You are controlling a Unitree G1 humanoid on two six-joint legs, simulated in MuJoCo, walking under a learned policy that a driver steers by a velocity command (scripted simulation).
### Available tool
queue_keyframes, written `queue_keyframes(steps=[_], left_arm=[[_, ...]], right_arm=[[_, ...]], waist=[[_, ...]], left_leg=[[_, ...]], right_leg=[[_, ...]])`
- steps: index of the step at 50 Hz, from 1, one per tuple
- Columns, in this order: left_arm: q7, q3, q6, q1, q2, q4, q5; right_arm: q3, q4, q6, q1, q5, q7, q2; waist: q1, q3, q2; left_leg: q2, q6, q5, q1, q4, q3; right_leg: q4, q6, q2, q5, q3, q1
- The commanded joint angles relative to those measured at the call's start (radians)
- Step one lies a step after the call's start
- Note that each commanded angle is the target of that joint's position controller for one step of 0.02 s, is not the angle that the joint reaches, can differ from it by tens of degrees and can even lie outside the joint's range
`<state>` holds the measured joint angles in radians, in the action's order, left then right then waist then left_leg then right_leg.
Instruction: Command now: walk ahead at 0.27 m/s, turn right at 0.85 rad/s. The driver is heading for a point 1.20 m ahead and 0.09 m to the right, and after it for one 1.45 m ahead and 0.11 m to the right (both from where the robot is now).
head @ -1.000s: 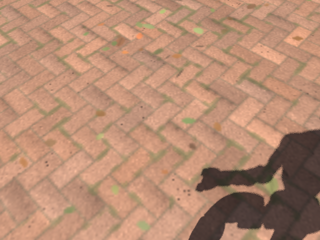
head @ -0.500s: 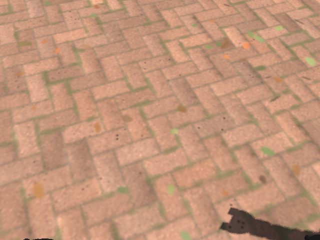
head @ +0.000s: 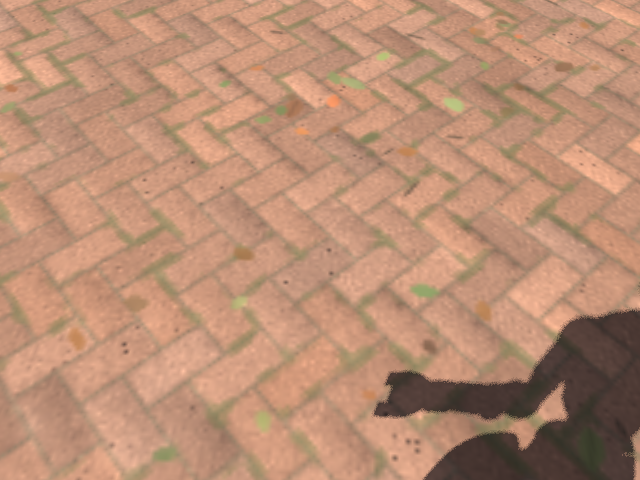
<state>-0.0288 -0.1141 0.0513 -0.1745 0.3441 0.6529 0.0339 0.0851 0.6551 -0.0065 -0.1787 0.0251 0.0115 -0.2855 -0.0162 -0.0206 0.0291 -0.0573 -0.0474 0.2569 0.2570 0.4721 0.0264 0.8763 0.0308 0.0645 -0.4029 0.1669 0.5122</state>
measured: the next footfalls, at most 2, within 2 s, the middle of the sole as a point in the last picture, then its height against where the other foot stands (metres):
right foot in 0.50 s outside the picture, level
left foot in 0.96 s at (486, 365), level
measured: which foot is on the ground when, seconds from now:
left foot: down 0.00-0.50, up 0.52-0.94, down 0.96-1.00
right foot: up 0.00-0.48, down 0.50-0.96, up 0.98-1.00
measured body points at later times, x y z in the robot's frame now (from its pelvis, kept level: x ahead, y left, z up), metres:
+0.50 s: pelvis +0.20 -0.12 -0.04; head +0.24 -0.14 +0.41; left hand +0.53 -0.03 -0.11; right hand -0.01 -0.32 -0.16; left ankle +0.00 +0.10 -0.72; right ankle +0.28 -0.24 -0.74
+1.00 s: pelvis +0.59 -0.33 -0.04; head +0.60 -0.34 +0.41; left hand +0.67 -0.08 -0.17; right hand +0.64 -0.62 -0.16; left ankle +0.69 -0.35 -0.74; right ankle +0.33 -0.32 -0.61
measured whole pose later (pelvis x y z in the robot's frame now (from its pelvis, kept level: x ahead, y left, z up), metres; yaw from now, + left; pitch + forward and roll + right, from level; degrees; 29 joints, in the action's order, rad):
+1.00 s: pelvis +0.59 -0.33 -0.04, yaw -10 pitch -1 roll -2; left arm -0.03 -0.02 -0.05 -0.39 0.23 0.89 -0.03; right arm 0.05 0.80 -0.02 -0.22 0.00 -0.04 -0.29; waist 0.07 -0.04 -0.05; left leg -0.10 -0.22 0.28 0.46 0.71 -0.15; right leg 1.19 0.02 0.05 -0.35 -0.22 0.02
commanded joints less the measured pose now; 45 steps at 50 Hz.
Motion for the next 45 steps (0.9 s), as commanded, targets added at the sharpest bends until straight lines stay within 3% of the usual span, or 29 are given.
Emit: queue_keyframes(steps=[1,2,4,8,9,11,13,18,20,21,22,23,24,25,26,27,28,29,30,31,32,33,35,37,39,41,43,45], left_arm=[[0.008,-0.037,-0.024,-0.014,0.139,-0.059,-0.01],[0.019,-0.026,-0.029,-0.008,0.112,-0.059,-0.006],[0.029,-0.011,-0.045,0.024,0.08,-0.077,0.002],[0.041,-0.001,-0.064,0.06,0.067,-0.1,0.009],[0.088,0.003,-0.02,0.104,0.062,-0.088,-0.118],[0.123,0.004,0.001,0.101,0.05,-0.088,-0.086],[0.135,0.007,-0.002,0.129,0.05,-0.089,-0.072],[0.154,0.036,-0.018,0.283,0.018,-0.133,-0.075],[0.154,0.055,-0.02,0.339,-0.006,-0.158,-0.072],[0.149,0.065,-0.026,0.329,-0.02,-0.159,-0.076],[0.138,0.069,-0.03,0.274,-0.028,-0.142,-0.079],[0.121,0.06,-0.035,0.162,-0.014,-0.108,-0.081],[0.103,0.036,-0.043,-0.03,0.033,-0.057,-0.078],[0.086,0.005,-0.054,-0.269,0.086,0.021,-0.084],[0.065,-0.022,-0.064,-0.272,0.219,0.036,-0.106],[0.049,-0.029,-0.07,-0.354,0.254,0.014,-0.086],[0.04,-0.019,-0.076,-0.294,0.215,0.054,-0.098],[0.032,-0.003,-0.09,-0.254,0.161,0.083,-0.098],[0.035,0.017,-0.106,-0.177,0.09,0.084,-0.099],[0.034,0.034,-0.118,-0.131,0.045,0.086,-0.085],[0.036,0.049,-0.129,-0.122,-0.003,0.094,-0.075],[0.037,0.055,-0.142,-0.129,-0.021,0.107,-0.067],[0.045,0.054,-0.164,-0.154,-0.016,0.14,-0.052],[0.052,0.059,-0.176,-0.158,-0.032,0.155,-0.055],[0.046,0.068,-0.18,-0.192,-0.044,0.175,-0.055],[0.029,0.074,-0.174,-0.204,-0.031,0.188,-0.051],[0.002,0.071,-0.174,-0.193,0.02,0.185,-0.049],[-0.033,0.055,-0.162,-0.163,0.09,0.174,-0.051]], right_arm=[[0.031,-0.091,-0.043,0.053,-0.026,0.025,-0.134],[0.026,-0.08,-0.052,0.016,-0.028,0.033,-0.132],[0.024,-0.058,-0.07,-0.071,-0.017,0.032,-0.135],[0.023,-0.025,-0.09,-0.158,-0.006,0.016,-0.138],[0.013,0.009,-0.079,-0.221,0.027,-0.004,-0.144],[0.014,0.019,-0.08,-0.217,0.023,-0.01,-0.146],[0.009,0.037,-0.086,-0.232,0.021,-0.006,-0.133],[0.004,0.115,-0.087,-0.324,0.023,0.009,-0.119],[0.001,0.153,-0.079,-0.363,0.028,0.013,-0.121],[-0.006,0.168,-0.077,-0.364,0.027,0.017,-0.117],[-0.01,0.182,-0.074,-0.358,0.022,0.021,-0.13],[-0.009,0.204,-0.07,-0.368,0.017,0.02,-0.167],[-0.003,0.21,-0.064,-0.344,0.009,0.017,-0.217],[-0.005,0.192,-0.064,-0.278,-0.008,0.012,-0.234],[-0.048,0.126,-0.066,-0.329,-0.026,-0.019,-0.052],[-0.034,0.088,-0.086,-0.248,-0.054,-0.02,-0.101],[-0.015,0.058,-0.088,-0.104,-0.063,-0.014,-0.146],[-0.028,0.07,-0.091,-0.143,-0.059,-0.013,-0.098],[-0.03,0.11,-0.081,-0.177,-0.041,-0.018,-0.084],[-0.032,0.143,-0.057,-0.241,-0.021,-0.026,-0.059],[-0.035,0.179,-0.033,-0.28,-0.014,-0.037,-0.039],[-0.032,0.187,-0.017,-0.282,-0.018,-0.047,-0.028],[-0.03,0.175,0.0,-0.21,-0.021,-0.059,-0.007],[-0.038,0.143,0.0,-0.11,-0.032,-0.065,0.008],[-0.044,0.111,-0.008,-0.018,-0.035,-0.073,0.005],[-0.055,0.088,-0.016,0.034,-0.028,-0.081,0.005],[-0.059,0.081,-0.015,0.03,-0.024,-0.086,-0.017],[-0.043,0.113,0.003,-0.092,-0.022,-0.082,-0.077]], waist=[[0.008,0.033,-0.172],[0.027,0.023,-0.155],[0.067,0.011,-0.139],[0.097,-0.036,-0.135],[0.093,-0.061,-0.029],[0.085,-0.093,-0.123],[0.087,-0.119,-0.146],[0.124,-0.189,-0.132],[0.13,-0.204,-0.132],[0.108,-0.193,-0.125],[0.067,-0.149,-0.139],[0.006,-0.072,-0.157],[-0.099,0.025,-0.173],[-0.241,0.136,-0.139],[-0.142,0.284,0.164],[-0.203,0.491,0.102],[-0.189,0.277,-0.031],[-0.109,0.107,-0.019],[-0.049,0.032,-0.065],[0.009,0.002,-0.009],[0.03,-0.014,0.016],[0.043,-0.031,0.02],[0.049,-0.093,0.022],[0.044,-0.134,0.051],[0.029,-0.142,0.061],[0.037,-0.141,0.028],[0.074,-0.09,0.046],[0.16,0.007,0.094]], left_leg=[[0.341,-0.087,0.353,-0.233,-0.303,0.362],[0.329,-0.072,0.322,-0.251,-0.308,0.307],[0.316,-0.06,0.3,-0.291,-0.32,0.231],[0.326,-0.062,0.235,-0.324,-0.34,0.128],[0.332,-0.042,0.244,-0.245,-0.358,0.076],[0.33,-0.022,0.225,-0.226,-0.368,0.004],[0.349,-0.021,0.209,-0.246,-0.379,-0.041],[0.385,-0.03,0.081,-0.392,-0.397,-0.184],[0.385,-0.031,-0.135,-0.455,-0.362,-0.253],[0.374,-0.029,-0.391,-0.424,-0.32,-0.298],[0.373,-0.032,-0.751,-0.375,-0.259,-0.329],[0.397,-0.052,-1.102,-0.348,-0.133,-0.322],[0.412,-0.067,-1.272,-0.273,0.083,-0.311],[0.364,-0.057,-1.105,-0.065,0.394,-0.32],[0.199,-0.016,0.068,0.385,0.829,-0.256],[0.05,-0.025,0.215,0.426,1.045,0.057],[0.079,-0.04,0.061,0.521,1.059,0.121],[0.133,-0.042,0.007,0.511,1.003,0.073],[0.183,-0.039,-0.035,0.447,0.917,0.068],[0.199,-0.03,-0.065,0.38,0.874,0.066],[0.213,-0.025,-0.083,0.331,0.855,0.064],[0.21,-0.022,-0.096,0.342,0.847,0.062],[0.2,-0.02,-0.144,0.416,0.811,0.042],[0.163,-0.029,-0.239,0.435,0.71,-0.025],[0.127,-0.048,-0.309,0.467,0.614,-0.11],[0.092,-0.072,-0.337,0.441,0.473,-0.19],[0.033,-0.096,-0.361,0.297,0.334,-0.255],[-0.023,-0.12,-0.326,0.114,0.304,-0.277]], right_leg=[[0.292,0.013,-0.114,0.08,-0.038,0.34],[0.338,0.016,-0.131,0.121,-0.051,0.369],[0.386,0.018,-0.149,0.184,-0.085,0.424],[0.386,0.031,-0.174,0.282,-0.074,0.495],[0.388,0.022,-0.128,0.259,-0.113,0.44],[0.36,0.011,-0.139,0.297,-0.118,0.444],[0.32,-0.004,-0.151,0.324,-0.128,0.465],[0.14,-0.089,-0.179,0.243,-0.227,0.493],[0.06,-0.14,-0.166,0.162,-0.289,0.467],[-0.027,-0.174,-0.13,0.109,-0.313,0.35],[-0.089,-0.208,-0.064,0.065,-0.353,0.168],[-0.091,-0.235,0.018,0.023,-0.377,-0.031],[-0.124,-0.256,0.069,0.006,-0.357,-0.281],[-0.272,-0.269,0.041,0.103,-0.249,-0.642],[-0.363,-0.287,-0.315,-0.292,0.238,-1.029],[-0.565,-0.282,-0.489,-0.346,0.647,-1.017],[-0.595,-0.223,-0.444,-0.183,0.453,-0.865],[-0.591,-0.217,-0.437,-0.023,0.309,-0.679],[-0.615,-0.181,-0.381,0.057,0.185,-0.535],[-0.643,-0.15,-0.338,0.102,0.077,-0.441],[-0.67,-0.118,-0.305,0.142,-0.004,-0.381],[-0.695,-0.092,-0.285,0.2,-0.06,-0.373],[-0.734,-0.034,-0.248,0.379,-0.197,-0.364],[-0.764,0.002,-0.183,0.576,-0.334,-0.341],[-0.768,0.004,-0.163,0.806,-0.406,-0.398],[-0.762,0.015,-0.166,1.021,-0.458,-0.459],[-0.687,0.025,-0.2,1.383,-0.476,-0.506],[-0.509,0.029,-0.25,1.664,-0.468,-0.572]])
